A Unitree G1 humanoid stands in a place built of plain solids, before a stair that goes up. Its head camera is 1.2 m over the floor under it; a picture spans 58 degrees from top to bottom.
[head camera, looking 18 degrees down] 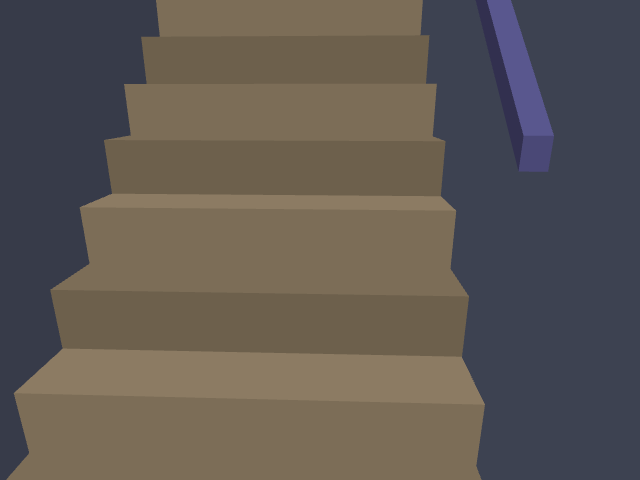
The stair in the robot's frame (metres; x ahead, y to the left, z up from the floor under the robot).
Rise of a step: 0.21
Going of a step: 0.23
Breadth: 1.30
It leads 2 degrees to the right of straight ahead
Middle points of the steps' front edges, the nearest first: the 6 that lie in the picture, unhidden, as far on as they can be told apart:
0.99 0.21 0.42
1.22 0.20 0.63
1.45 0.19 0.84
1.68 0.18 1.05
1.91 0.17 1.26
2.14 0.16 1.47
